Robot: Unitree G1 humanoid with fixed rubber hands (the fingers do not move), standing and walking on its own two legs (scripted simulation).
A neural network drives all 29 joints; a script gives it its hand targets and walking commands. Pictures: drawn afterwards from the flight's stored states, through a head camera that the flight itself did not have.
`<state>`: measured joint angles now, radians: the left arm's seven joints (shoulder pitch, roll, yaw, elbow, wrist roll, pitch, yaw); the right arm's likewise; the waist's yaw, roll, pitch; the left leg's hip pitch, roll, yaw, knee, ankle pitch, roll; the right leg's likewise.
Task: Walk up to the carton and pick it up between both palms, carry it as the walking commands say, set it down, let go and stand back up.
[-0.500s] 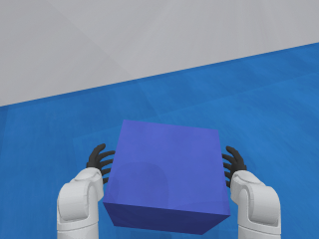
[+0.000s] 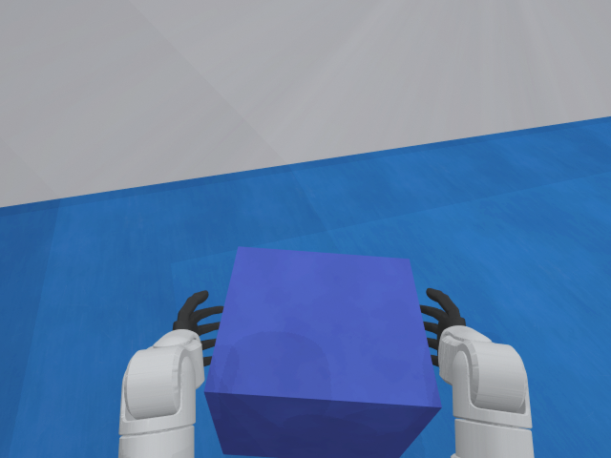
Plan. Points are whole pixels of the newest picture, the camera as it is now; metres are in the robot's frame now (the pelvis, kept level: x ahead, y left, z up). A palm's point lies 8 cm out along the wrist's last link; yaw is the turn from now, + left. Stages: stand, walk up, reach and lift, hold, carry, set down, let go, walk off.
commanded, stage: carry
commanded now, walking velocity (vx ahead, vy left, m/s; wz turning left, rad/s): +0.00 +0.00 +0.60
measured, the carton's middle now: (316, 356) +0.27 +0.00 +0.01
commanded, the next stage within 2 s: none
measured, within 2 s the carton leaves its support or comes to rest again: neither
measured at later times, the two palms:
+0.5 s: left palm (46, 421) +0.15 +0.28 +0.07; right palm (339, 339) +0.26 -0.03 +0.06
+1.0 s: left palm out of the picture +0.04 +0.33 +0.09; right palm (254, 342) +0.25 +0.08 +0.08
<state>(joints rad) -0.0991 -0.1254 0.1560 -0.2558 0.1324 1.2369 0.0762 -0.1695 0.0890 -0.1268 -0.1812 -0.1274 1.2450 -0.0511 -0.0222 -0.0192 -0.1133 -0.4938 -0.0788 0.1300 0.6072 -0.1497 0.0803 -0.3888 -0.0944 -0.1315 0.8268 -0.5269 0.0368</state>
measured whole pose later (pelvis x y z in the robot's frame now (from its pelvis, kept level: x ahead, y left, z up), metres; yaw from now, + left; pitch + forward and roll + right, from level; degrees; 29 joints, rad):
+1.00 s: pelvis -0.06 +0.05 +0.01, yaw +36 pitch +6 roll -1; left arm -0.09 -0.13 0.17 -0.42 0.07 1.21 0.08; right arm -0.11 0.13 -0.10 -0.40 -0.14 1.23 -0.07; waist 0.02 0.04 -0.08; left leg -0.49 -0.06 -0.03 0.66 -0.28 0.05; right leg -0.48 -0.05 -0.09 0.79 -0.48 0.11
